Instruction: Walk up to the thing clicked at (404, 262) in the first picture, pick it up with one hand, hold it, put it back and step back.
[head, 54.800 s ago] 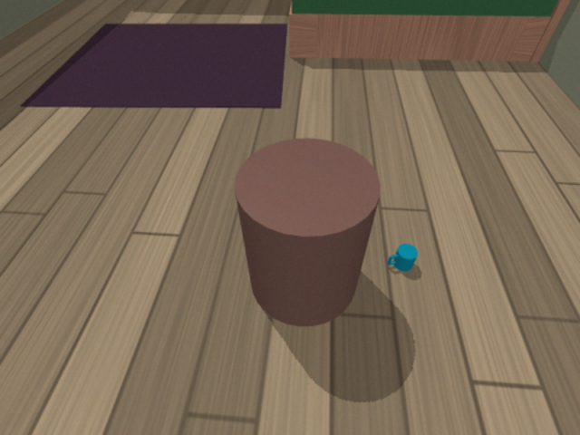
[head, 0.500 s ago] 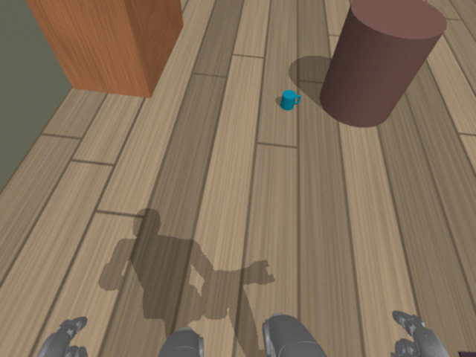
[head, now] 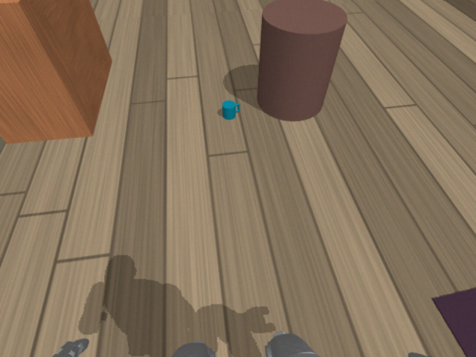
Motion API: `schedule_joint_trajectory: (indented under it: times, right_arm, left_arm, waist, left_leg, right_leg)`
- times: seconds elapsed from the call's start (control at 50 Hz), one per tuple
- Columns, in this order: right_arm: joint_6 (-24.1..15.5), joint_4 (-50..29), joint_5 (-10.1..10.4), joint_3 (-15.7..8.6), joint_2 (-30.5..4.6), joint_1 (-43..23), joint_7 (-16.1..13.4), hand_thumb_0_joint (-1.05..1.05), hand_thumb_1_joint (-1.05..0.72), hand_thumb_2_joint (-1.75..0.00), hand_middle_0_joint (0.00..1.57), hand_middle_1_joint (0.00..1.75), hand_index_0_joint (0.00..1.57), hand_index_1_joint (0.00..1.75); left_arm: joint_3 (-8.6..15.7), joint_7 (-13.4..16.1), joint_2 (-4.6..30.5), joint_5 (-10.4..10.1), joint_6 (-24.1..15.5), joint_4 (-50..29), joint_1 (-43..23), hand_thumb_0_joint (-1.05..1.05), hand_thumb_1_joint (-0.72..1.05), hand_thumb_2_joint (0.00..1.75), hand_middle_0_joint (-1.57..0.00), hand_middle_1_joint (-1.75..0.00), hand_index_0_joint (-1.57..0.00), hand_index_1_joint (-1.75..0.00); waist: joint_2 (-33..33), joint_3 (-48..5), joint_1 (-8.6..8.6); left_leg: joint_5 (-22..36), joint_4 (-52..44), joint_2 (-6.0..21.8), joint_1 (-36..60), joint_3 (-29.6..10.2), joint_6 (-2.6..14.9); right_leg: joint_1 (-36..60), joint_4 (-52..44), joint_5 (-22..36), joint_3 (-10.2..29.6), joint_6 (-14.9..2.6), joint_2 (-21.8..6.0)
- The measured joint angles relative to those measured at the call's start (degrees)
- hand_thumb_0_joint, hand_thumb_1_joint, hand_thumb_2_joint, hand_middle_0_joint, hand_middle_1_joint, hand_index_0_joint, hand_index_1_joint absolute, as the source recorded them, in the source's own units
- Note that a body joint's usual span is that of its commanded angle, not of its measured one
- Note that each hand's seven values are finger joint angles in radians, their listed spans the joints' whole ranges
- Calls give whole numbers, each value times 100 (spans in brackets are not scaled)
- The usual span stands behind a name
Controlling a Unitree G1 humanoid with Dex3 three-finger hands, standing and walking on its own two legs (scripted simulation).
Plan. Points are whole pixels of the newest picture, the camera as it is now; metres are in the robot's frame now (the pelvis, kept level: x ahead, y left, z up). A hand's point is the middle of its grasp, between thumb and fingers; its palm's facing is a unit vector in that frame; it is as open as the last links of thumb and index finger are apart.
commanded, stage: walk up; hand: left
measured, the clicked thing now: (231, 109) +1.54 +0.06 -0.69
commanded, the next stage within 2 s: stand in 0.78 s
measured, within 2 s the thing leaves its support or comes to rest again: neither
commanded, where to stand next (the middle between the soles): +0.07 -0.02 m, yaw -7 degrees
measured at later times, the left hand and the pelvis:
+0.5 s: hand out of the picture +0.12 +0.22 -0.12, palm faces -0.15 -0.92 -0.37, open 7.4 cm; pelvis +0.00 -0.01 +0.02, yaw -7 degrees
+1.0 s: hand (118, 354) +0.15 +0.22 -0.10, palm faces -0.16 -0.92 -0.35, open 7.4 cm; pelvis +0.01 -0.01 +0.05, yaw -7 degrees
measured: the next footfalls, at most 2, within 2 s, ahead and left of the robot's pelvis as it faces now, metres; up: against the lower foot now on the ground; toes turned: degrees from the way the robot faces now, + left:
right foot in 0.18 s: +0.05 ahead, -0.14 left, +0.00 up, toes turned -2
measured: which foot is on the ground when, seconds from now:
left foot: down 0.00-1.00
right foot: up 0.00-0.16, down 0.18-1.00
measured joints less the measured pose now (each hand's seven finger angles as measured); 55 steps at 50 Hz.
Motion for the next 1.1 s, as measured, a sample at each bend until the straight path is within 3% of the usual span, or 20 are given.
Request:
schedule_joint_trajectory:
  times: [0.06, 0.12, 0.16, 0.2, 0.28, 0.32, 0.36, 0.4, 0.62, 0.78, 0.88, 1.1]
  right_arm:
    - [-15, 60, -28, 55, 111, 50, 18, 1, -90, -90, 21, 30, 21, 30]
    - [-2, 80, -64, 66, 83, 123, 48, 1, -90, -90, 21, 30, 21, 30]
    - [55, 91, -64, 56, 10, 165, 62, 1, -89, -90, 21, 30, 21, 30]
    - [122, 146, -27, 35, -77, 156, 42, 1, -89, -90, 21, 30, 21, 30]
    - [227, 367, 68, 18, -104, 24, -23, 1, -90, -90, 21, 30, 20, 30]
    - [179, 460, 110, 11, -129, -61, -29, 1, -90, -90, 21, 30, 20, 30]
    - [110, 572, 103, 9, -92, -142, -27, 1, -90, -90, 21, 30, 20, 30]
    - [92, 680, 94, 33, -54, -195, 6, 1, -90, -90, 21, 30, 20, 30]
    - [24, 1293, 124, 244, 205, -592, 74, 1, -90, -90, 21, 30, 20, 30]
    - [66, 1552, 140, 176, 216, -917, 47, 1, -90, -90, 21, 30, 20, 30]
    - [57, 1651, 126, 132, 199, -951, 15, 0, -90, -90, 21, 30, 20, 30]
    - [74, 1833, 86, 96, 260, -945, 18, 0, -90, -90, 21, 30, 20, 30]
  left_arm:
    - [31, -55, 48, -22, -71, 142, -8, 0, 91, 90, -21, -30, -20, -30]
    - [81, -133, 64, -17, -131, 250, 16, 0, 91, 90, -21, -30, -20, -30]
    - [102, -140, 58, -3, -189, 314, 61, 0, 91, 90, -21, -30, -20, -30]
    - [126, -97, 7, 48, -252, 407, 60, 0, 91, 90, -21, -30, -20, -30]
    - [26, -51, -86, 78, -306, 537, 92, 0, 91, 90, -21, -30, -20, -30]
    - [-41, -51, -152, 66, -307, 621, 54, 0, 91, 90, -21, -30, -20, -30]
    - [-84, -60, -191, 36, -273, 735, -47, 0, 91, 90, -21, -30, -20, -30]
    - [-123, -72, -262, 8, -244, 860, -148, 0, 91, 90, -21, -30, -20, -30]
    - [-220, -109, -378, -69, -299, 1444, -614, 0, 91, 90, -21, -30, -20, -30]
    - [-214, -87, -342, -72, -254, 1725, -836, 0, 91, 90, -21, -30, -20, -30]
    - [-230, -128, -358, -26, -220, 1874, -937, 0, 91, 90, -21, -30, -20, -30]
    - [-222, -140, -362, -11, -199, 1981, -935, 0, 91, 90, -21, -30, -20, -30]
  waist:
    - [-1, 10, -50]
    - [63, -24, -93]
    - [141, -78, -90]
    - [316, -55, -86]
    - [296, -128, -10]
    - [303, -143, -5]
    - [223, -136, 1]
    - [204, -197, 7]
    - [117, -373, 22]
    - [129, -341, 10]
    - [119, -341, -68]
    - [25, -366, -43]
  left_leg:
    - [150, -283, 174, 170, 63, -39]
    - [272, -499, 316, 247, 103, -94]
    - [258, -475, 423, 221, 125, -151]
    - [167, -275, 587, 158, 54, -188]
    - [-534, -96, 276, 142, -233, -60]
    - [-195, -422, 199, 267, -258, -10]
    - [439, -729, 125, 408, -179, -154]
    - [464, -869, 110, 484, -125, -234]
    - [773, -1734, 128, 992, 123, -246]
    - [945, -2155, 141, 1266, 242, -240]
    - [1151, -2539, 71, 1448, 165, -240]
    - [1374, -2940, 35, 1600, 64, -238]
  right_leg:
    - [-14, 330, -37, -281, -35, -47]
    - [292, -337, -18, -586, -36, -228]
    - [682, -1228, 360, -736, -63, -271]
    - [899, -1694, 977, -825, -58, -146]
    - [797, -1525, 913, -684, -91, -168]
    - [780, -1515, 919, -622, -63, -197]
    - [783, -1473, 907, -534, -24, -271]
    - [828, -1584, 962, -482, 1, -292]
    - [1228, -2410, 1365, -246, 66, -280]
    - [1455, -2823, 1574, -135, 88, -267]
    - [1668, -3185, 1727, -215, 111, -345]
    - [1893, -3651, 1942, -320, 121, -393]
